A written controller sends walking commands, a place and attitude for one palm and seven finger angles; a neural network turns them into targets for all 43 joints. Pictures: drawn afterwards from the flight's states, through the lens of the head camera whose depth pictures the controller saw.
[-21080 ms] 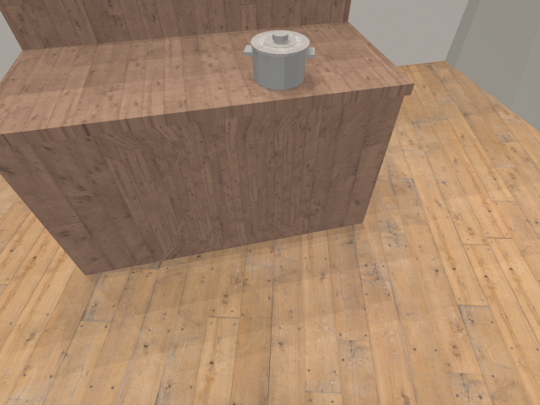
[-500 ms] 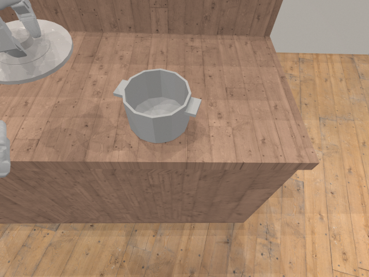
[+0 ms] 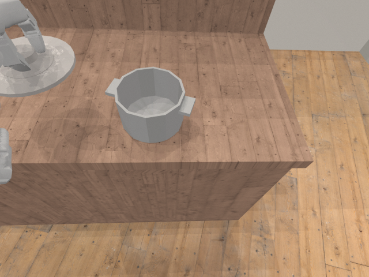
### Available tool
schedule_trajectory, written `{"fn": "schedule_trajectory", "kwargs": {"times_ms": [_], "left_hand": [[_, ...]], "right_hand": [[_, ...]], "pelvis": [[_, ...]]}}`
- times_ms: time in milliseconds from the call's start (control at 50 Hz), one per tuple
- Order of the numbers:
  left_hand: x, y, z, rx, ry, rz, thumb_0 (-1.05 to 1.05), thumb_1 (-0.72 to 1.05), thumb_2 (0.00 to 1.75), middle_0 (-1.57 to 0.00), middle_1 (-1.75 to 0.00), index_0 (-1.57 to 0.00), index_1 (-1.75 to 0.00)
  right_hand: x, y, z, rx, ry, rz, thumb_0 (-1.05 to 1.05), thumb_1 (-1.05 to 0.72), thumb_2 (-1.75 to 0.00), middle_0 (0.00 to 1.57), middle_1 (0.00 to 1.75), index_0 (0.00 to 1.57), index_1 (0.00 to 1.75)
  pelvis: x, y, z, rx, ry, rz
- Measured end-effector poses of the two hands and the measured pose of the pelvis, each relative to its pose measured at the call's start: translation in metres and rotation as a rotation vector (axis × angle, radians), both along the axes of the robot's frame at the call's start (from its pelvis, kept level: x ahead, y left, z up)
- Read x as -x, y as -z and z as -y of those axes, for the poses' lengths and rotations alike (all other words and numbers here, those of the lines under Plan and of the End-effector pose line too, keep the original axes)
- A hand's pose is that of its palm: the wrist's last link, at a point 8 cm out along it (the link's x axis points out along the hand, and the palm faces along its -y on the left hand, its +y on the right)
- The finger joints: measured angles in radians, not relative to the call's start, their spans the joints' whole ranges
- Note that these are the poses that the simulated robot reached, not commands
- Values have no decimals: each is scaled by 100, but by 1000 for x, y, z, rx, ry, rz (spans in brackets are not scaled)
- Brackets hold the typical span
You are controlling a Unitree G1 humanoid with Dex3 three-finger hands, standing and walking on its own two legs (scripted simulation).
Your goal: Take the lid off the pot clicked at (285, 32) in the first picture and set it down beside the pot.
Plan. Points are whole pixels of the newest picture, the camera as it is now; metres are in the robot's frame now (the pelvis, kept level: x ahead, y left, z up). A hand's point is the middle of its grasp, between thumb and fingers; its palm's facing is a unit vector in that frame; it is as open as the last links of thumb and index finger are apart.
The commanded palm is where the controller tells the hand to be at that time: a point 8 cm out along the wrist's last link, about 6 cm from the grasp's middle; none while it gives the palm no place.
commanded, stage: lower the lid onto the table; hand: left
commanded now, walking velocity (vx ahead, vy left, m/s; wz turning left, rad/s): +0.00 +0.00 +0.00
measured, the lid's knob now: (22, 54) +0.52 +0.29 +0.18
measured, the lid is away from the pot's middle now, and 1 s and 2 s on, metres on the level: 0.24 0.23 0.23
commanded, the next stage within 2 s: none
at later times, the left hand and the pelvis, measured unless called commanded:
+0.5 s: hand (27, 65) +0.49 +0.28 +0.17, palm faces -0.41 -0.11 -0.90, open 7.5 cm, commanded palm +0.52 +0.28 +0.24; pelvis +0.00 +0.00 +0.00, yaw +0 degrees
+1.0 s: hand (35, 77) +0.49 +0.28 +0.14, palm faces -0.45 -0.11 -0.89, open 7.5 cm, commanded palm +0.53 +0.28 +0.21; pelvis +0.00 +0.00 -0.01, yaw -1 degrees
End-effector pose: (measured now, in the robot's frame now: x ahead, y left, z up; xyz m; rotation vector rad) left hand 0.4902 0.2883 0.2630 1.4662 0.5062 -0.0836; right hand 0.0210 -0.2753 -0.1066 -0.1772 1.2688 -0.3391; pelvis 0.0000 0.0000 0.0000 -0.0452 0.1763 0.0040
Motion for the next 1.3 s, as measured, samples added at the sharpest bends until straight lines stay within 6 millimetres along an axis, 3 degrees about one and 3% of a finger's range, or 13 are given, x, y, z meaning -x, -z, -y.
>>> {"fn": "schedule_trajectory", "kwargs": {"times_ms": [540,1300], "left_hand": [[-7,37,6,5,42,-62,0,28,64,-68,-96,-67,-95],[-8,87,-2,31,87,-116,0,28,64,-67,-96,-67,-95]], "right_hand": [[1,3,1,-1,19,-17,0,-90,-89,20,30,20,30],[35,6,-3,32,80,-93,0,-90,-89,20,30,20,30]], "pelvis": [[-2,3,2,2,8,-24],[1,12,-3,14,30,-64]]}}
